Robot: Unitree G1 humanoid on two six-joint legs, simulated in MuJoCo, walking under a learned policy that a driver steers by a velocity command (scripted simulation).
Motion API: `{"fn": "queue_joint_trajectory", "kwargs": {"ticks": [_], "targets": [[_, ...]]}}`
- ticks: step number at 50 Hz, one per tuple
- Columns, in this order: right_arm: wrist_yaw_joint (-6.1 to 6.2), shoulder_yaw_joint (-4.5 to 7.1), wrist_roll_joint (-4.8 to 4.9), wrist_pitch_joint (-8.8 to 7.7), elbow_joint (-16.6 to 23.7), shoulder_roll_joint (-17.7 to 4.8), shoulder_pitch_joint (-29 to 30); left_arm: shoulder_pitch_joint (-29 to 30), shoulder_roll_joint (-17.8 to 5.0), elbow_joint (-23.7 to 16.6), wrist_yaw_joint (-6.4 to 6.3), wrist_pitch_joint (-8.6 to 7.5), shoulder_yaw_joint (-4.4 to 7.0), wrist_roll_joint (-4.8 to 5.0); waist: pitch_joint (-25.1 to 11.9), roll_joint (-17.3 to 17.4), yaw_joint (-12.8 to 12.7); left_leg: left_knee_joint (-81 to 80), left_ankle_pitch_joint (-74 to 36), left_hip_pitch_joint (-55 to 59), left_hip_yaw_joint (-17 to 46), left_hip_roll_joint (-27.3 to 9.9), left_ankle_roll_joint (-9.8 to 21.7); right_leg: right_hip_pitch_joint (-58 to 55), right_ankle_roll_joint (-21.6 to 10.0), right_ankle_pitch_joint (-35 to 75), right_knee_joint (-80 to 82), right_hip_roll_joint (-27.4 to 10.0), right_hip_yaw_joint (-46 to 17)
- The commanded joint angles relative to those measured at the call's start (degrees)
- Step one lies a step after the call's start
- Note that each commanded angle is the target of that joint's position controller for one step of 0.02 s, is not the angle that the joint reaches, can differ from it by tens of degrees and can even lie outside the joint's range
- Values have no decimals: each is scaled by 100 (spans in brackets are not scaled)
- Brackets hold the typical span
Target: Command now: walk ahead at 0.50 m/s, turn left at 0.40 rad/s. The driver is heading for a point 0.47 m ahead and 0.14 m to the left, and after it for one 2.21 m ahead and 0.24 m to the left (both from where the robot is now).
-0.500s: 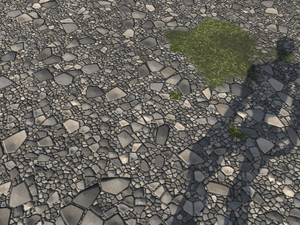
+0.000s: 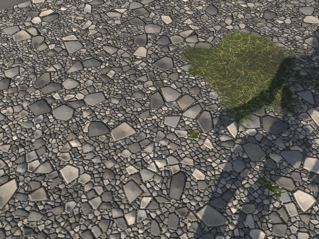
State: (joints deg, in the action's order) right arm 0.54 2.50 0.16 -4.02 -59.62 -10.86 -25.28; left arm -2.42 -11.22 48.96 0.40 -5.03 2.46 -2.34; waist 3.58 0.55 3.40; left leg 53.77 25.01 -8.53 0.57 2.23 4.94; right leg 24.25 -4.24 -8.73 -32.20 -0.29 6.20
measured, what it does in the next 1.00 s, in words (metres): walks ahead: left foot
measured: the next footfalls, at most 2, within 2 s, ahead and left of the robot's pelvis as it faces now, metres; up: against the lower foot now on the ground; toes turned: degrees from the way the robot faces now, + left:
left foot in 0.48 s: +0.36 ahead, +0.14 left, +0.00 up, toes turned +22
right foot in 1.04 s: +0.52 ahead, +0.04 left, +0.00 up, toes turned +9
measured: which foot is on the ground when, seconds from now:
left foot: up 0.00-0.46, down 0.48-1.00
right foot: down 0.00-0.50, up 0.52-1.00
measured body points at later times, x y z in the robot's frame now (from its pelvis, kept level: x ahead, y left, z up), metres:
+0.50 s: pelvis +0.25 +0.05 -0.01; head +0.28 +0.06 +0.44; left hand +0.14 +0.28 -0.15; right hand +0.50 -0.12 -0.11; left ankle +0.33 +0.13 -0.73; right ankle +0.10 -0.09 -0.71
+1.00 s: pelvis +0.41 +0.10 +0.01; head +0.44 +0.11 +0.46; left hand +0.43 +0.36 -0.13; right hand +0.54 -0.13 -0.13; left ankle +0.33 +0.13 -0.73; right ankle +0.49 +0.03 -0.71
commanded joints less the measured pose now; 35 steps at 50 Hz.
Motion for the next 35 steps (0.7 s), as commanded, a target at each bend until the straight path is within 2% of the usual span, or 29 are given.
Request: {"fn": "queue_joint_trajectory", "kwargs": {"ticks": [1,3,5,7,11,14,18,19,21,22,23,24,25,26,27,28,29,30,31,32,35], "targets": [[-26,158,-24,-23,527,-545,205,-1090,-646,73,-29,20,202,62,-612,-225,-521,1772,-554,-2600,282,-535,128,-2369,-728,-695,1953,-2064,-2574],[-115,183,-160,117,555,-405,229,-1068,-408,200,-85,-43,131,96,-236,-495,-273,1411,-799,-2262,242,-740,58,-1606,-411,-180,2215,-1634,-1576],[-190,185,-189,252,607,-275,259,-1322,-412,301,-99,-144,130,131,-247,-496,-193,1358,-969,-2238,164,-764,1,-1496,-390,301,2323,-1588,-1150],[-244,185,-200,324,768,-257,612,-1475,-542,356,-101,-212,164,161,-149,-455,-167,1227,-1318,-2609,108,-844,-55,-1552,-403,571,2438,-1581,-766],[-337,159,-186,353,1111,-306,1468,-1777,-567,450,-98,-226,159,125,65,-428,-273,373,-2110,-3135,-41,-879,-160,-1762,-390,1044,2500,-1439,-94],[-405,86,-188,329,1345,-251,2094,-1912,-659,480,-114,-220,164,130,167,-447,-396,-705,-2568,-2887,-353,-779,-152,-1895,-331,1459,2446,-1385,346],[-461,60,-229,318,1619,-326,2667,-2282,-837,593,-170,-140,207,120,259,-455,-561,-1480,-2244,-2758,-723,-641,60,-2616,-305,2096,2219,-1594,662],[-462,72,-241,316,1656,-362,2700,-2315,-871,612,-186,-99,216,113,245,-480,-547,-1604,-2019,-2679,-797,-560,143,-2804,-285,2508,2047,-1628,748],[-424,122,-258,325,1642,-460,2492,-2273,-1022,611,-214,-20,253,99,44,-624,-405,-1743,-1434,-2203,-1007,-228,349,-3077,-221,4166,1375,-1654,942],[-392,167,-264,319,1566,-541,2154,-2242,-1124,603,-219,36,282,96,-166,-688,-255,-1803,-1114,-1815,-1081,-15,470,-3160,-205,4886,771,-1661,1001],[-353,236,-257,283,1415,-647,1598,-2204,-1205,574,-207,105,305,98,-503,-671,-40,-2002,-955,-1223,-1099,209,607,-3117,-188,5055,-138,-1647,1024],[-279,344,-302,224,1136,-829,720,-2116,-1220,498,-177,154,304,120,-992,-408,362,-2517,-1186,2,-921,314,787,-2525,-32,4296,-1494,-1545,1126],[-190,534,-380,203,1043,-1455,113,-2155,-881,228,-140,147,219,195,-1609,358,522,-2742,-425,1659,892,-965,1233,-768,220,1848,-3366,-1226,1119],[-164,637,-228,250,1217,-1977,452,-1973,-677,-227,-54,79,218,219,-1843,1252,137,-3573,-1605,2531,3987,-2294,1999,1277,579,-2367,-5163,90,345],[-123,600,-122,306,1217,-1850,416,-1280,-943,-364,-56,44,245,175,-1437,180,287,-3635,-3000,2227,3321,-2206,1874,1758,555,-1932,-5184,-225,-567],[-73,525,-84,281,1186,-1585,699,-1251,-765,-385,-67,-9,181,261,-882,69,62,-3490,-4328,1568,2428,-2099,1744,1689,527,-1452,-4876,-433,-609],[-55,414,-66,232,1203,-1191,1008,-1556,-684,-176,-100,-1,159,252,-588,-249,-246,-3486,-5261,935,1658,-1798,1408,1282,496,-1272,-4300,-627,-627],[-38,323,-29,185,1227,-939,1257,-1713,-681,-85,-112,98,163,137,-497,-212,-455,-3554,-5492,504,1188,-1533,1170,922,497,-1239,-3923,-689,-647],[-40,233,-32,131,1258,-747,1409,-1956,-645,31,-102,223,154,47,-583,-115,-590,-3645,-5696,187,881,-1415,1003,486,502,-1177,-3672,-696,-641],[-50,184,-41,64,1209,-693,1331,-2063,-605,91,-77,321,152,26,-657,-53,-632,-3699,-6086,59,704,-1353,928,237,507,-1100,-3516,-623,-594],[-31,149,-103,-33,1000,-853,1044,-2067,-497,190,-9,445,114,105,-644,161,-646,-3840,-6643,50,158,-1225,650,150,486,-600,-2903,-462,-562]]}}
